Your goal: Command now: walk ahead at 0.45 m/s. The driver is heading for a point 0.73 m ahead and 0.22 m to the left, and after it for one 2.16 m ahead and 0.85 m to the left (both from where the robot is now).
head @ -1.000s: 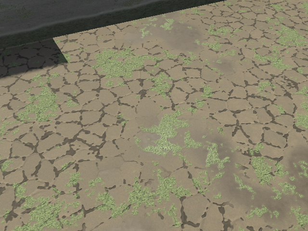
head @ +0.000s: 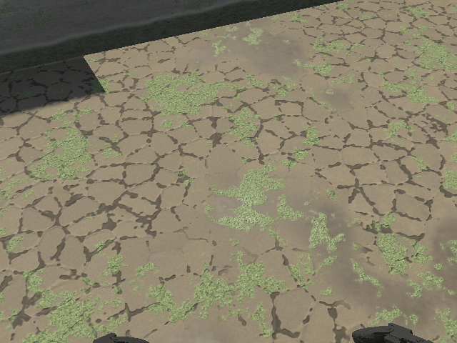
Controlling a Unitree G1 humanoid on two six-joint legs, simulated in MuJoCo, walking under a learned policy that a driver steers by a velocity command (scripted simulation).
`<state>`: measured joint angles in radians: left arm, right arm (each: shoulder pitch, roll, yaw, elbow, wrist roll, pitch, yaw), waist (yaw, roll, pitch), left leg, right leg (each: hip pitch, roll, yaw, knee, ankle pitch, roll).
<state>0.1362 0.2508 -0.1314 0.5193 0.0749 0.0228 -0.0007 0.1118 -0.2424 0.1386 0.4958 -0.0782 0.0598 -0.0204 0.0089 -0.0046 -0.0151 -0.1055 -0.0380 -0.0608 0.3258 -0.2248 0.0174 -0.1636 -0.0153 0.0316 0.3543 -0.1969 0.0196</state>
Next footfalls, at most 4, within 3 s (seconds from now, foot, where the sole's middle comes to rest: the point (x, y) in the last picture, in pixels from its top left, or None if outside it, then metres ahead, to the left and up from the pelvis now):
none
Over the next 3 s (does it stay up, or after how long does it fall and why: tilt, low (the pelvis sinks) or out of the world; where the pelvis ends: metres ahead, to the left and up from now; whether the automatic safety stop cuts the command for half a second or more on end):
stays up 0.00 0.00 0.00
